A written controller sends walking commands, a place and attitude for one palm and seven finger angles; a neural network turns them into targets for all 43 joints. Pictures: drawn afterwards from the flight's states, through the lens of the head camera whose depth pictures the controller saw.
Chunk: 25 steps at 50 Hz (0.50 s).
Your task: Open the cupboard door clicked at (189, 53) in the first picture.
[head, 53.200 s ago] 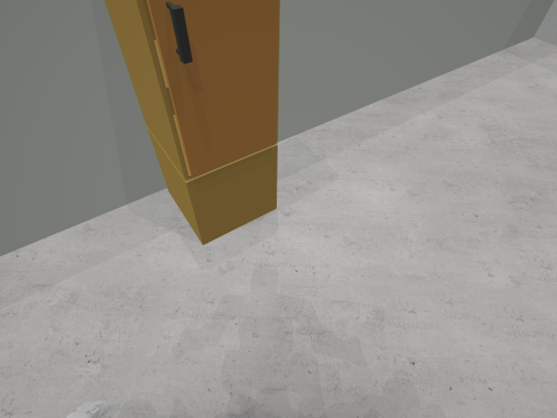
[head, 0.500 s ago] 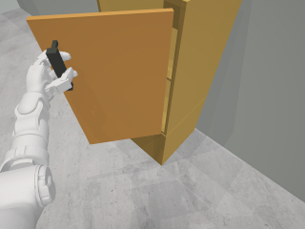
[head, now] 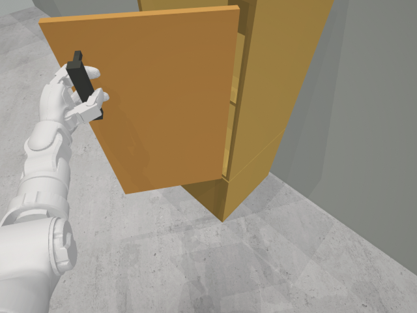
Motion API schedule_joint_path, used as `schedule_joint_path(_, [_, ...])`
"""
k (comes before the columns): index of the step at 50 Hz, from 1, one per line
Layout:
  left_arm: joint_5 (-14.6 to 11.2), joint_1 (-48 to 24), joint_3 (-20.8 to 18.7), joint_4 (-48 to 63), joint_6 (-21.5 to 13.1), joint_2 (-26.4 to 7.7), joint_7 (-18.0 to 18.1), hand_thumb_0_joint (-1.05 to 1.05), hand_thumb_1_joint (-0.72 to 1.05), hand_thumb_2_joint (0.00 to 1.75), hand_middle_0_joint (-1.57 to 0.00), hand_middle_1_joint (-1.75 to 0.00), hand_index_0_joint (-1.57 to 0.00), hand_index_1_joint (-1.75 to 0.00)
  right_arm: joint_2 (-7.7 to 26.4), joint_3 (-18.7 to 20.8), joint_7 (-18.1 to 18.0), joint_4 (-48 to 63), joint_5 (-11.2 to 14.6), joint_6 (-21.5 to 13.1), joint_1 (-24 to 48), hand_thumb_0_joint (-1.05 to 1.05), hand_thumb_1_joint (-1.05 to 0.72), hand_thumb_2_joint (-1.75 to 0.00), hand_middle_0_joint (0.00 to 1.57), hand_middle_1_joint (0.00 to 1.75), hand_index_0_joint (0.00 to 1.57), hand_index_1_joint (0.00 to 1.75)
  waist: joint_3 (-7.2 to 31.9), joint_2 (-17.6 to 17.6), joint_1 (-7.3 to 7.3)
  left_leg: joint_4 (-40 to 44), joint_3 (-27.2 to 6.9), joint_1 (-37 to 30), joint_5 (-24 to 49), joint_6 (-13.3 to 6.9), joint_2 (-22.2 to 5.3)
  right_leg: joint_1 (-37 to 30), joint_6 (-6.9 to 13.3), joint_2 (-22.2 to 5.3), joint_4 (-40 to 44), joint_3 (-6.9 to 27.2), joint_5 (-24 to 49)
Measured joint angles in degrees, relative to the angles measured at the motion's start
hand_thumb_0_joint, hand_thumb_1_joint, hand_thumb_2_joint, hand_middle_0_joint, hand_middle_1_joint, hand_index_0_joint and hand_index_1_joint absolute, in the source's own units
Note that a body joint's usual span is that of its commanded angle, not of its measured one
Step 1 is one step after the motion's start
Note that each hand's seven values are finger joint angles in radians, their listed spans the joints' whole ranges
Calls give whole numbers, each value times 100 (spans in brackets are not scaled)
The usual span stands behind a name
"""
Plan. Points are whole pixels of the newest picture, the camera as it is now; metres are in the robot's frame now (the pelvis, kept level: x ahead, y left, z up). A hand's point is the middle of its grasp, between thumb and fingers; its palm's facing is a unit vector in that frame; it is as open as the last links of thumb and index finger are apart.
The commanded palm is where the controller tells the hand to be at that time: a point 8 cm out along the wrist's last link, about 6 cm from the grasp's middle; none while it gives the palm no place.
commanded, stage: pull the door open along its arc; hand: left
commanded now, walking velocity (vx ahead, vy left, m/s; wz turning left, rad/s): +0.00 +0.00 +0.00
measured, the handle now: (87, 86) +0.52 +0.22 +0.15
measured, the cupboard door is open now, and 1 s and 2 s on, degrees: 55 97 97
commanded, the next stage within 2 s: open thumb and fingers to let go in 0.66 s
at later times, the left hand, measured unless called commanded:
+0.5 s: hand (138, 156) +0.34 +0.10 +0.15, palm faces +0.40 -0.92 +0.05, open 6.4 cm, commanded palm +0.27 +0.12 +0.15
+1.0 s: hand (173, 172) +0.31 +0.05 +0.15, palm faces +0.41 -0.91 -0.02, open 6.8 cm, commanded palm +0.27 +0.08 +0.15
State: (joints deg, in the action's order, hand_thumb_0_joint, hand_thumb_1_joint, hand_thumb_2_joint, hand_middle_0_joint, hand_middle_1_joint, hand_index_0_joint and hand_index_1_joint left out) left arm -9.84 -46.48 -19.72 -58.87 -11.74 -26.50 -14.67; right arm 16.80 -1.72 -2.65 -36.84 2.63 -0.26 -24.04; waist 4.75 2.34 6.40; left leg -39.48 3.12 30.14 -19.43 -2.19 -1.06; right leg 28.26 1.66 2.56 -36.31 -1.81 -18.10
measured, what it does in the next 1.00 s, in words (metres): stands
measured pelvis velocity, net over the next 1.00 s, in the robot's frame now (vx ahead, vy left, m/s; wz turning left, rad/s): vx -0.01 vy -0.04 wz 0.07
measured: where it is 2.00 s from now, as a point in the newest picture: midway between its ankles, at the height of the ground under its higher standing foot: outside the picture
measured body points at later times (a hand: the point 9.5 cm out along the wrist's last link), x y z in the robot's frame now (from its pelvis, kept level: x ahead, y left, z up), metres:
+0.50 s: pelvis +0.01 +0.00 +0.01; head +0.00 -0.02 +0.46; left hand +0.31 +0.15 +0.15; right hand +0.23 -0.20 -0.07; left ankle +0.00 +0.09 -0.72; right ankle -0.01 -0.10 -0.72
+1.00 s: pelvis -0.01 -0.04 +0.01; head -0.03 -0.06 +0.46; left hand +0.28 +0.09 +0.16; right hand +0.19 -0.22 -0.09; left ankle +0.00 +0.09 -0.72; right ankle -0.01 -0.10 -0.72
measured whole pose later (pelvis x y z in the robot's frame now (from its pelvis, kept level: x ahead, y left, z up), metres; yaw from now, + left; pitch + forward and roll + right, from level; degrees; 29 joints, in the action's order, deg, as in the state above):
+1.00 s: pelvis -0.01 -0.04 +0.01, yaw +4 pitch -3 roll +0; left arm 0.7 -8.4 11.7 1.4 15.5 7.5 33.5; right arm 10.2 -1.7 0.0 -39.0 -1.3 5.1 -7.6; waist 0.7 3.9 -1.5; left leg -30.0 -1.0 11.8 -15.0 0.5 -0.5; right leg 9.3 4.2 2.5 -28.4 -5.7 -16.3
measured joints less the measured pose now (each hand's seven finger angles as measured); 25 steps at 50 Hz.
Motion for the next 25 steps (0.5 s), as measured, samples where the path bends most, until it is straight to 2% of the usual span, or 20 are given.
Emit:
schedule_joint_path(6, [-230, 941, 124, 1190, 300, 353, 64, 0, 69, 74, -33, -134, -31, -132, -53, 47, 30, 57, 65, 36, -47, 1, -91, -89, 20, 30, 20, 30, 61, 35, -122, 192, 74, -353, -2, -7, -5, -320, -11, 13, 177, 83, 18])
schedule_joint_path(7, [-265, 1122, 138, 1496, 416, 489, 179, 0, 69, 74, -32, -134, -31, -131, -74, 70, 43, 75, 65, 15, -33, 1, -91, -89, 20, 30, 20, 30, 79, 40, -176, 224, 92, -408, -3, -7, -10, -369, -13, 19, 209, 103, 24])
schedule_joint_path(10, [-336, 1664, 261, 2561, 711, 1139, 1117, 2, 67, 75, -31, -134, -31, -128, -147, 137, 148, 50, 30, -112, 130, 1, -91, -89, 20, 30, 20, 30, 94, 67, -336, 308, 112, -552, 6, -4, -5, -512, -28, 16, 302, 126, 45])
schedule_joint_path(12, [-271, 2028, 393, 3289, 873, 1607, 1824, 2, 67, 76, -30, -134, -31, -127, -213, 151, 235, 17, -20, -174, 332, 1, -91, -89, 20, 30, 20, 30, 91, 59, -416, 370, 115, -646, 24, -4, 13, -598, -35, 0, 342, 130, 50])
schedule_joint_path(14, [-97, 2386, 619, 3988, 1081, 2030, 2505, 2, 67, 76, -30, -134, -32, -126, -282, 158, 306, 24, -87, -195, 566, 1, -91, -89, 20, 30, 20, 30, 77, 60, -484, 423, 110, -743, 42, -3, 36, -687, -40, -20, 366, 125, 47])
schedule_joint_path(17, [302, 2826, 1113, 4846, 1521, 2539, 3392, 1, 67, 77, -29, -133, -31, -127, -384, 154, 365, 70, -205, -132, 934, 1, -91, -89, 20, 30, 20, 30, 47, 69, -588, 486, 68, -901, 65, 1, 86, -841, -42, -67, 375, 83, 18])
schedule_joint_path(20, [644, 3202, 1672, 5479, 2044, 2895, 3938, 1, 67, 77, -29, -132, -30, -128, -470, 116, 350, 140, -279, 10, 1269, 1, -91, -89, 20, 30, 20, 30, 15, 86, -685, 560, -16, -1097, 93, 11, 134, -1062, -33, -109, 426, 1, -5])
schedule_joint_path(25, [929, 3769, 2495, 6131, 2570, 3256, 4272, 1, 67, 77, -27, -130, -30, -130, -617, 38, 275, 243, -332, 217, 1688, 1, -91, -89, 20, 30, 20, 30, -61, 59, -802, 686, -170, -1470, 136, 46, 172, -1495, 4, -136, 569, -148, -14])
